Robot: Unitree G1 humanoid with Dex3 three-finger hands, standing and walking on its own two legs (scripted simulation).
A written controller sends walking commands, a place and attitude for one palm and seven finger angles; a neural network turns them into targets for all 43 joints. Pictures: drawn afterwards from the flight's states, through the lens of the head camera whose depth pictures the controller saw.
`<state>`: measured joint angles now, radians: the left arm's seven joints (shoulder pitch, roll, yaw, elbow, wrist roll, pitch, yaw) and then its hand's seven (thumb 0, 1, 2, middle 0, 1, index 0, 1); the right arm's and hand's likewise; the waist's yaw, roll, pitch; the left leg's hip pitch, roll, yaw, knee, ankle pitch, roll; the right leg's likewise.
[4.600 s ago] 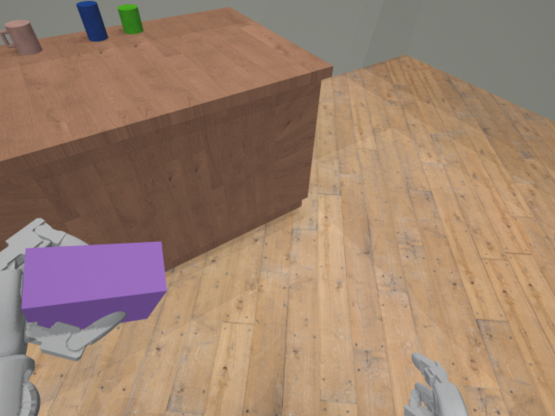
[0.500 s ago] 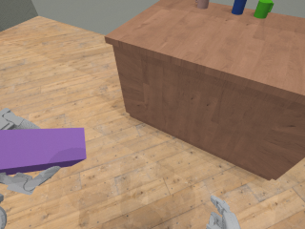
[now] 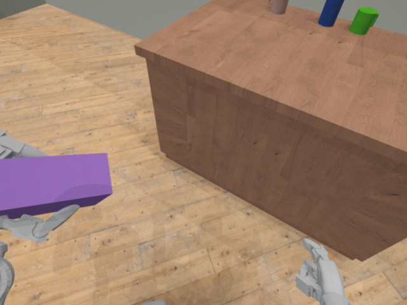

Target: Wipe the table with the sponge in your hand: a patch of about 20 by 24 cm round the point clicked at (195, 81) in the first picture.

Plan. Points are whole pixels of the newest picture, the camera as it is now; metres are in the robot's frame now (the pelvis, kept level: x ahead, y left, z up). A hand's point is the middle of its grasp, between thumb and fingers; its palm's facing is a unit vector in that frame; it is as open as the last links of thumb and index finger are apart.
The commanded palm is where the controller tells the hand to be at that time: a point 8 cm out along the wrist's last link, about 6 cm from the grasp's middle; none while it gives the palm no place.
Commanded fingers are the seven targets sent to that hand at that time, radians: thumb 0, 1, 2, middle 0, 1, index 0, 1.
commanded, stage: turn to face it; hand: left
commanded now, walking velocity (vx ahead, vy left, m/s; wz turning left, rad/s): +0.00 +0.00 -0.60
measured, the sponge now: (70, 185) +0.24 +0.22 +0.17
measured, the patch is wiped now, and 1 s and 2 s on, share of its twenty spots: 0.00 0.00 0.00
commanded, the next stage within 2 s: take the last steps up to it in 1.46 s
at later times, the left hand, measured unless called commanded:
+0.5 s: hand (166, 182) +0.24 +0.08 +0.19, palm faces +0.12 -0.85 -0.51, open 9.9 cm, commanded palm +0.20 +0.15 +0.19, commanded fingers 0.00 0.10 1.30 -1.20 -1.60 -1.20 -1.60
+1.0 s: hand (215, 220) +0.20 +0.01 +0.18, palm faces -0.06 -0.88 -0.47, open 9.9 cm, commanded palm +0.18 +0.06 +0.19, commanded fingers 0.00 0.10 1.30 -1.20 -1.60 -1.20 -1.60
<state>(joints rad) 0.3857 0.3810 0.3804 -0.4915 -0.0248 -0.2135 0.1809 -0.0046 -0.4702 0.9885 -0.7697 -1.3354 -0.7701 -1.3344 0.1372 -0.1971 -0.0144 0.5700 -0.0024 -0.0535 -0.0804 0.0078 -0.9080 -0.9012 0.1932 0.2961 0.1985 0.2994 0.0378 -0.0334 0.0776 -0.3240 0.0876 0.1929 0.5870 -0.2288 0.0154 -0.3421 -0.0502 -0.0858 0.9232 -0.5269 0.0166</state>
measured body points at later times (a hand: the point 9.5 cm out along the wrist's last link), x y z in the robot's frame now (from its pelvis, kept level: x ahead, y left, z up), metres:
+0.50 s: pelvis -0.03 -0.07 +0.01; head +0.01 -0.11 +0.45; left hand +0.23 +0.13 +0.22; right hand +0.06 -0.37 -0.09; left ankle -0.01 +0.08 -0.65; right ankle +0.02 -0.13 -0.73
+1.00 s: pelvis -0.11 -0.08 +0.00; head -0.09 -0.11 +0.45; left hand +0.20 +0.06 +0.20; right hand -0.08 -0.33 -0.10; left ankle -0.03 +0.08 -0.73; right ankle -0.15 -0.19 -0.72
